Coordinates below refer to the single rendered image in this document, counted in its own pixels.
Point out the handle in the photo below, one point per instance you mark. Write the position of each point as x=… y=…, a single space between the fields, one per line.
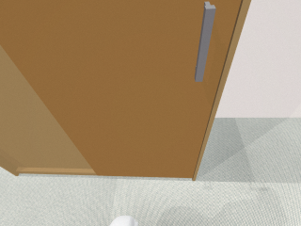
x=204 y=40

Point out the robot left thigh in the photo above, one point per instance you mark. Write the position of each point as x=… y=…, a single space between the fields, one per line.
x=124 y=221

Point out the wardrobe door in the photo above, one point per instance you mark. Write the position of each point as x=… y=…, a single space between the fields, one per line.
x=119 y=76
x=30 y=136

